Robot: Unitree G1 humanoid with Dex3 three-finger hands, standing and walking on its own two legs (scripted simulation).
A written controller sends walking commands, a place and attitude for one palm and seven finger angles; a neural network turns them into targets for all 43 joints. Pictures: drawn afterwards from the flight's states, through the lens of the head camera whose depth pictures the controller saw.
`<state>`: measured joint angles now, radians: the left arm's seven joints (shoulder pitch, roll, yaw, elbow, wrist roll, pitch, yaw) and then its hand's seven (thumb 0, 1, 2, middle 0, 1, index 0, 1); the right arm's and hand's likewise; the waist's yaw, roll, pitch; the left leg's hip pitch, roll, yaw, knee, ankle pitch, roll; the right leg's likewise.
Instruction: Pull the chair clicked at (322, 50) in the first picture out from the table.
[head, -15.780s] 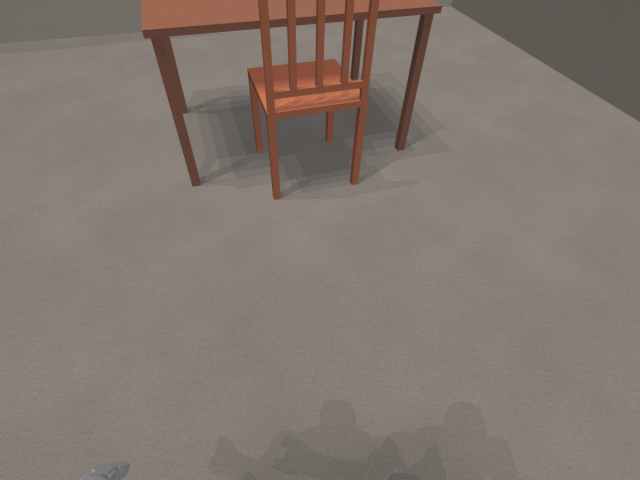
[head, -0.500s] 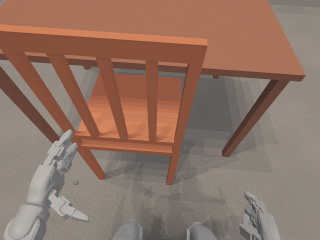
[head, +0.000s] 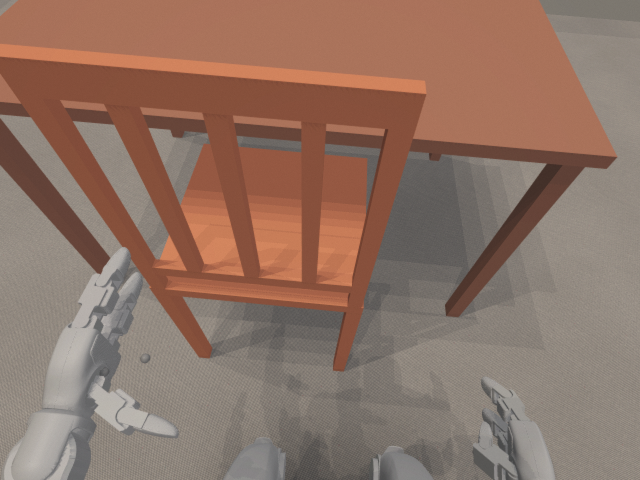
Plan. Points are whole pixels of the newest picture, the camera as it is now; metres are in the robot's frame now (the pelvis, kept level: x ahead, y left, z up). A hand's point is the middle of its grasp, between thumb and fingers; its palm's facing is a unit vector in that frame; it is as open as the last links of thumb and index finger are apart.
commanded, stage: aim the fingers beside a spindle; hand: left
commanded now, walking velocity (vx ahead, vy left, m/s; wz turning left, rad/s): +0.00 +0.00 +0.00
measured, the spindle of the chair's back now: (239, 211) +0.46 +0.15 +0.02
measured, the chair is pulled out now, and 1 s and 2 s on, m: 0.00 0.00 0.00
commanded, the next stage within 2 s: none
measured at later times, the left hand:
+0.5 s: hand (187, 351) +0.26 +0.17 +0.01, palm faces -0.08 -1.00 -0.04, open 16.9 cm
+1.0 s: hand (215, 322) +0.30 +0.15 +0.00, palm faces -0.06 -1.00 -0.05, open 16.9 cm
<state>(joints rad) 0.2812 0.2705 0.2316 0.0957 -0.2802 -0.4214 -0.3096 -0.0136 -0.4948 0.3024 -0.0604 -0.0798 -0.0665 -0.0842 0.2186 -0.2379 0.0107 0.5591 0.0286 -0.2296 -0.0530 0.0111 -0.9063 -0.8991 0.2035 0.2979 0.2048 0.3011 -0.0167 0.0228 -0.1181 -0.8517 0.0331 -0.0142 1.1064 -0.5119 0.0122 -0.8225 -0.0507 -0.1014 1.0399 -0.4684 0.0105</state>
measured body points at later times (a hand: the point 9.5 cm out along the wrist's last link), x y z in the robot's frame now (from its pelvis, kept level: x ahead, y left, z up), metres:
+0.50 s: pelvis +0.00 +0.00 -0.01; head +0.08 +0.01 +0.43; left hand +0.26 +0.23 +0.02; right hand +0.17 -0.24 -0.09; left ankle +0.01 +0.11 -0.66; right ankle +0.02 -0.13 -0.66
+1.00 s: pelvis -0.01 -0.01 -0.02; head +0.10 +0.00 +0.41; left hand +0.30 +0.21 +0.01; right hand +0.16 -0.26 -0.12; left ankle +0.01 +0.11 -0.66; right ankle +0.02 -0.13 -0.66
